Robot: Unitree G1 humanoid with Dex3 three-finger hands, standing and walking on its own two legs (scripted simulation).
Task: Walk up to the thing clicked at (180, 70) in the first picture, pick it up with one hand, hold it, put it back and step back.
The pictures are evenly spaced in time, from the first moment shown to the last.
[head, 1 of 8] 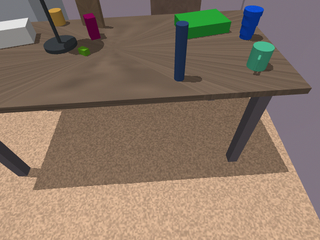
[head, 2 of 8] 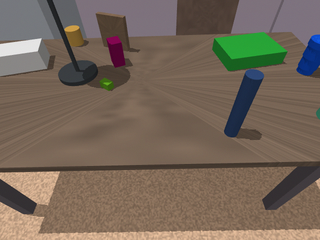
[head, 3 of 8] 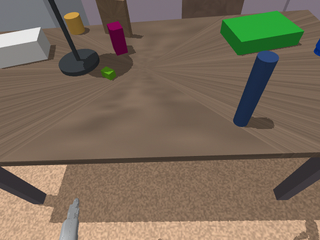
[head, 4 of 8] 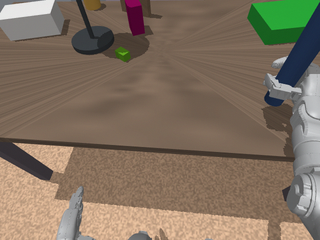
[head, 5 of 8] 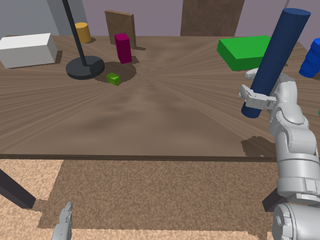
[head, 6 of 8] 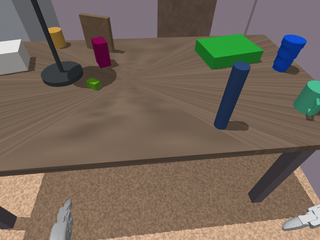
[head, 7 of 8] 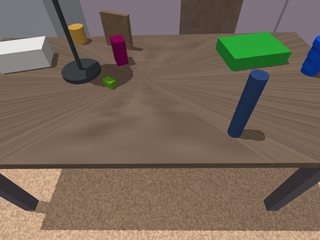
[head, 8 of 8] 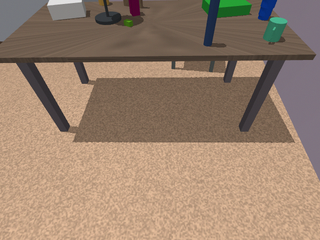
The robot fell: no
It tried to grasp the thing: yes
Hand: right
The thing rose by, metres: 0.25
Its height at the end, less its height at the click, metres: +0.00
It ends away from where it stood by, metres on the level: 0.00
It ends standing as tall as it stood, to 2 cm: yes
